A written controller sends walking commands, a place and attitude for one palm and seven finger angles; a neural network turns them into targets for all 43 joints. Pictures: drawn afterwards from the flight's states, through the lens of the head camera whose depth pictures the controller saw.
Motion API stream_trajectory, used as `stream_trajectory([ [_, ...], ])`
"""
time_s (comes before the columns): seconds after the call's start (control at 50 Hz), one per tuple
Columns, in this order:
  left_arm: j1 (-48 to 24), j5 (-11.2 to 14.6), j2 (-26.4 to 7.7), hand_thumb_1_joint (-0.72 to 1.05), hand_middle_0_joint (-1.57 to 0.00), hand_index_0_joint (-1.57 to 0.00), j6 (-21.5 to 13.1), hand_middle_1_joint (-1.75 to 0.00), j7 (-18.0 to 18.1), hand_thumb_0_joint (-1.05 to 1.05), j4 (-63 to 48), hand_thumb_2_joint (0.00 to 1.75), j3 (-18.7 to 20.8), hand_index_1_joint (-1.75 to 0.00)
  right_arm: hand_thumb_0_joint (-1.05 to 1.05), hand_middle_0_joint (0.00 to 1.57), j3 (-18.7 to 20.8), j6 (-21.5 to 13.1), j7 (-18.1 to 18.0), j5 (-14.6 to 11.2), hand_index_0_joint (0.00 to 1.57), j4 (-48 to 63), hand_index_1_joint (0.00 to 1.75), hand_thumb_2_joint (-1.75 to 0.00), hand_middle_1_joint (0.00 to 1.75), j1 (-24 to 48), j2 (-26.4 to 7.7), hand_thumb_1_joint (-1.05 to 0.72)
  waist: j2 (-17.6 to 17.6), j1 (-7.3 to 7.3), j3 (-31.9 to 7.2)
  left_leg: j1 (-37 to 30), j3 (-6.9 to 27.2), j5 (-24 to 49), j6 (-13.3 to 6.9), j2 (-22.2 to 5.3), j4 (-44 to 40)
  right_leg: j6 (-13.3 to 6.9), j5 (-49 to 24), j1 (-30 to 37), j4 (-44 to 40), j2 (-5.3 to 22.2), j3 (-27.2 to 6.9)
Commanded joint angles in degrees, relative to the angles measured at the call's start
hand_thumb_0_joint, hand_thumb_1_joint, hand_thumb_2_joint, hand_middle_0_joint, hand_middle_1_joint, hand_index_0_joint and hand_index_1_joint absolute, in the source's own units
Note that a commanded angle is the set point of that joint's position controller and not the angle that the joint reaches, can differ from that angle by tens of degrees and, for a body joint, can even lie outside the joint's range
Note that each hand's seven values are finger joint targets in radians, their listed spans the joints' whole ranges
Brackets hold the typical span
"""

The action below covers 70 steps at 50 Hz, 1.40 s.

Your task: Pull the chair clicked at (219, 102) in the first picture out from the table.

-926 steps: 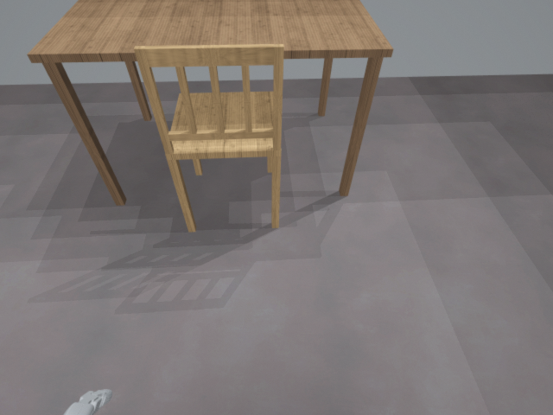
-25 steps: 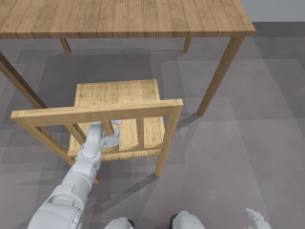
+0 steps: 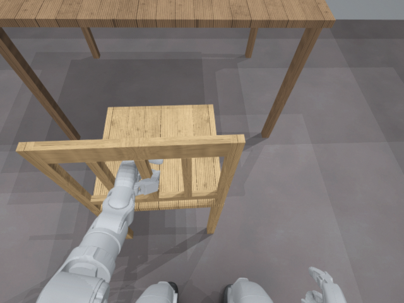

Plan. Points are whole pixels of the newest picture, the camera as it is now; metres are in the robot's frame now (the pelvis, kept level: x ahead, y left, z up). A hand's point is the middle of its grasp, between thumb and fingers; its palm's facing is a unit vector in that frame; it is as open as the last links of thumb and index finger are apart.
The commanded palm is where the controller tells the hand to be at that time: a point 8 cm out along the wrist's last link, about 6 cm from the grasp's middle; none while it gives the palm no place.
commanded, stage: step backward, pulling the chair out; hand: left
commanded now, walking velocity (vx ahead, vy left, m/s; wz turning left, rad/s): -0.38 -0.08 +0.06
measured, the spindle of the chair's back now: (148, 179) +0.38 +0.14 -0.10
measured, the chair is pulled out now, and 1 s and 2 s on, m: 0.36 0.63 0.65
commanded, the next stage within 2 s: stop walking, hand still on the chair in 0.54 s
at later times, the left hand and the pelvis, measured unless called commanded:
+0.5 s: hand (139, 241) +0.23 +0.13 -0.06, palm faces -0.05 -0.99 -0.15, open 5.5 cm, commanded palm +0.22 +0.18 -0.06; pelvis -0.12 +0.02 +0.01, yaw +0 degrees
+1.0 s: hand out of the picture +0.10 +0.15 -0.06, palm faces -0.06 -0.99 -0.15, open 5.5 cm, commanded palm +0.09 +0.20 -0.04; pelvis -0.19 +0.03 +0.00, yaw +0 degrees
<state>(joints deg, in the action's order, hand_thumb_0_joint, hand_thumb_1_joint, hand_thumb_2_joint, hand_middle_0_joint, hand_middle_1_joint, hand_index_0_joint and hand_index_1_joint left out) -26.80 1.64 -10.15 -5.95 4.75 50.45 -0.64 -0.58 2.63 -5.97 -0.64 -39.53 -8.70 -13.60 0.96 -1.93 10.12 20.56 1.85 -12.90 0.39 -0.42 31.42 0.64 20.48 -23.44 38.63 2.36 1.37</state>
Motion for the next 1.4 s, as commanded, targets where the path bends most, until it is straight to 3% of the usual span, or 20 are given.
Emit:
stream_trajectory([
  [0.0,-15.49,-1.72,-5.22,0.9,-0.5,-0.5,-5.87,-1.45,0.34,0.0,-11.04,0.9,0.25,-1.45,0.0,0.2,2.97,-2.78,1.13,0.48,0.2,3.58,0.3,-0.9,0.3,-4.13,-7.67,-0.9,-15.49,0.12,-28.32,-21.52,12.15,47.47,-8.02,-17.26,-1.71,-1.61,0.06,5.65,-4.34,0.28,-1.75],
  [0.06,-14.85,-1.86,-8.07,0.9,-0.5,-0.5,-7.35,-1.45,-0.35,0.0,-7.63,0.9,1.47,-1.45,0.0,0.2,3.25,-3.33,0.62,-0.4,0.2,3.02,0.3,-0.9,0.3,-5.44,-8.09,-0.9,-4.9,0.12,-29.93,-16.44,7.29,33.67,-3.47,-11.36,3.8,-1.68,-29.95,17.41,-19.31,2.77,-2.93],
  [0.1,-18.35,-2.17,-10.1,0.9,-0.5,-0.5,-7.83,-1.45,-0.57,0.0,-7.48,0.9,1.39,-1.45,0.0,0.2,2.28,-3.5,-0.08,-1.51,0.2,4.97,0.3,-0.9,0.3,-2.57,-5.93,-0.9,5.71,-0.62,-27.06,-1.93,-0.12,-3.35,1.58,-2.95,11.99,-7.3,-49.52,21.4,-17.85,15.67,-10.78],
  [0.14,-16.93,-1.92,-12.81,0.9,-0.5,-0.5,-6.41,-1.45,-0.36,0.0,-5.66,0.9,4.49,-1.45,0.0,0.2,2.87,-3.76,-0.84,-1.49,0.2,4.32,0.3,-0.9,0.3,0.18,-7.64,-0.9,10.85,1.58,-27.75,2.74,3.68,-14.98,1.49,-0.08,23.31,-9.7,-54.8,21.28,-16.09,19.8,-11.2],
  [0.24,-14.82,-1.19,-10.51,0.9,-0.5,-0.5,-4.67,-1.45,0.31,0.0,-5.46,0.9,3.66,-1.45,0.0,0.2,0.54,-4.04,-1.47,-1.51,0.2,3.46,0.3,-0.9,0.3,-0.75,-6.24,-0.9,7.01,0.62,-27.77,-1.09,1.93,-10.18,1.83,-0.41,7.12,-7.17,-48.0,22.45,-13.01,15.92,-6.52],
  [0.3,-15.72,-0.75,-9.39,0.9,-0.5,-0.5,-3.7,-1.45,0.53,0.0,-7.4,0.9,1.23,-1.45,0.0,0.2,1.28,-3.84,-2.13,-1.27,0.2,2.84,0.3,-0.9,0.3,-3.31,-8.49,-0.9,3.89,-0.15,-27.73,-9.91,1.85,13.43,0.41,-4.94,-10.36,-2.75,-35.71,17.99,-8.48,10.68,-2.93],
  [0.34,-17.52,-0.74,-5.93,0.9,-0.5,-0.5,-3.82,-1.45,0.05,0.0,-8.98,0.9,-0.08,-1.45,0.0,0.2,2.78,-2.65,-1.52,-0.74,0.2,4.8,0.3,-0.9,0.3,-3.36,-10.13,-0.9,-6.71,0.66,-28.26,-14.33,9.79,34.1,-4.65,-14.6,-7.52,0.39,-18.25,10.87,-1.79,1.85,0.08],
  [0.4,-21.27,-0.94,-2.7,0.9,-0.5,-0.5,-4.15,-1.45,-0.3,0.0,-11.81,0.9,-1.9,-1.45,0.0,0.2,2.16,-2.61,0.23,0.78,0.2,5.43,0.3,-0.9,0.3,-1.75,-7.11,-0.9,-20.65,0.19,-27.68,-17.12,13.39,39.27,-8.77,-18.55,-8.52,-0.66,8.59,2.16,10.17,0.28,-0.88],
  [0.48,-17.26,-0.98,-4.16,0.9,-0.5,-0.5,-4.76,-1.45,0.03,0.0,-6.16,0.9,0.12,-1.45,0.0,0.2,3.24,-3.29,1.35,-0.41,0.2,3.63,0.3,-0.9,0.3,-6.1,-8.72,-0.9,-9.1,0.79,-28.55,-24.51,10.36,47.43,-6.38,-17.1,1.61,-1.4,-6.38,7.81,-11.68,0.27,-1.65],
  [0.54,-19.39,-1.17,-6.29,0.9,-0.5,-0.5,-5.98,-1.45,-1.08,0.0,-4.74,0.9,-1.0,-1.45,0.0,0.2,2.52,-3.76,0.24,-1.72,0.2,4.39,0.3,-0.9,0.3,-5.38,-7.38,-0.9,2.61,-0.45,-28.49,-9.19,1.17,16.88,-0.36,-7.98,4.89,-3.42,-40.44,23.17,-17.83,9.03,-6.94],
  [0.6,-18.9,-0.5,-10.82,0.9,-0.5,-0.5,-4.67,-1.45,-0.91,0.0,-1.71,0.9,2.23,-1.45,0.0,0.2,2.38,-4.02,-0.85,-2.15,0.2,2.88,0.3,-0.9,0.3,-4.14,-7.98,-0.9,7.85,0.45,-24.54,-3.62,1.44,-10.01,1.38,-2.86,10.7,-8.36,-34.24,15.64,-17.48,16.31,-10.08],
  [0.66,-15.34,-0.08,-12.03,0.9,-0.5,-0.5,-4.39,-1.45,-0.3,0.0,-13.86,0.9,3.52,-1.45,0.0,0.2,1.26,-4.52,-1.52,-1.86,0.2,4.81,0.3,-0.9,0.3,-1.4,-7.11,-0.9,2.6,0.22,-29.57,-10.59,1.84,1.43,-0.13,-4.04,-0.4,-5.67,-27.92,17.41,-12.57,12.4,-5.95],
  [0.7,-13.52,-0.39,-8.33,0.9,-0.5,-0.5,-3.39,-1.45,-0.21,0.0,-14.69,0.9,1.74,-1.45,0.0,0.2,1.04,-4.98,-1.66,-1.33,0.2,6.35,0.3,-0.9,0.3,-0.38,-7.44,-0.9,-5.87,0.83,-26.63,-10.52,7.37,6.52,-3.03,-8.06,-8.42,-0.76,-8.39,13.81,-8.01,2.72,-1.37],
  [0.78,-12.76,-0.15,-5.74,0.9,-0.5,-0.5,-2.03,-1.45,-0.37,0.0,-16.19,0.9,-0.07,-1.45,0.0,0.2,0.37,-4.95,-0.71,-1.48,0.2,6.92,0.3,-0.9,0.3,0.05,-6.26,-0.9,-15.04,1.5,-20.14,-0.52,15.24,-26.97,-7.47,-11.52,-22.11,-0.64,5.15,15.7,-1.53,-1.85,0.14],
  [0.86,-6.93,-0.08,-6.85,0.9,-0.5,-0.5,-2.91,-1.45,-1.42,0.0,-14.88,0.9,0.78,-1.45,0.0,0.2,1.41,-4.75,-0.26,-0.88,0.2,6.31,0.3,-0.9,0.3,-2.64,-7.04,-0.9,-4.63,1.5,-21.91,-4.01,4.21,-18.93,-4.27,-3.53,-11.45,-1.32,4.26,19.43,-16.44,-0.62,-1.12],
  [0.92,-6.98,-0.79,-5.8,0.9,-0.5,-0.5,-3.74,-1.45,-1.11,0.0,-15.14,0.9,-0.72,-1.45,0.0,0.2,1.48,-4.45,-0.67,-0.77,0.2,5.35,0.3,-0.9,0.3,-3.32,-6.14,-0.9,10.0,-0.24,-18.02,-12.14,-2.34,-11.66,-0.93,2.2,7.19,-5.56,19.74,1.99,-27.64,9.63,-11.38],
  [1.02,1.14,-1.03,-3.7,0.9,-0.5,-0.5,-3.61,-1.45,-0.48,0.0,-20.9,0.9,-1.5,-1.45,0.0,0.2,0.03,-7.7,-0.87,-0.24,0.2,5.53,0.3,-0.9,0.3,-0.86,-5.02,-0.9,-5.82,0.38,-16.02,-11.49,8.77,-5.98,-3.5,-6.1,-13.32,-1.48,2.13,5.76,-13.33,1.1,-2.0],
  [1.08,6.68,-0.95,-3.47,0.9,-0.5,-0.5,-3.65,-1.45,-0.55,0.0,-19.07,0.9,-1.44,-1.45,0.0,0.2,-0.19,-7.37,-0.91,-0.57,0.2,5.87,0.3,-0.9,0.3,0.56,-5.4,-0.9,-9.01,1.92,-10.8,1.62,15.24,-27.05,-6.27,-9.85,-25.38,-0.4,3.48,11.76,-7.55,-1.1,-1.19],
  [1.18,11.95,-1.39,-4.29,0.9,-0.5,-0.5,-4.66,-1.45,-0.57,0.0,-23.67,0.9,-0.91,-1.45,0.0,0.2,0.24,-9.08,-0.21,0.1,0.2,5.94,0.3,-0.9,0.3,-1.07,-5.1,-0.9,-2.33,1.97,-18.34,-13.04,4.99,1.98,-3.66,-4.25,-11.46,-1.22,-9.16,12.6,-18.69,2.62,-5.52],
  [1.38,19.25,-1.66,-4.8,0.9,-0.5,-0.5,-3.37,-1.45,0.17,0.0,-28.52,0.9,-0.32,-1.45,0.0,0.2,0.58,-9.67,-0.5,-0.02,0.2,6.61,0.3,-0.9,0.3,-0.09,-5.26,-0.9,-1.78,1.53,-21.6,-17.93,2.56,17.61,-2.53,-4.99,-8.7,-1.66,-21.73,13.2,-17.55,3.6,-5.2],
])
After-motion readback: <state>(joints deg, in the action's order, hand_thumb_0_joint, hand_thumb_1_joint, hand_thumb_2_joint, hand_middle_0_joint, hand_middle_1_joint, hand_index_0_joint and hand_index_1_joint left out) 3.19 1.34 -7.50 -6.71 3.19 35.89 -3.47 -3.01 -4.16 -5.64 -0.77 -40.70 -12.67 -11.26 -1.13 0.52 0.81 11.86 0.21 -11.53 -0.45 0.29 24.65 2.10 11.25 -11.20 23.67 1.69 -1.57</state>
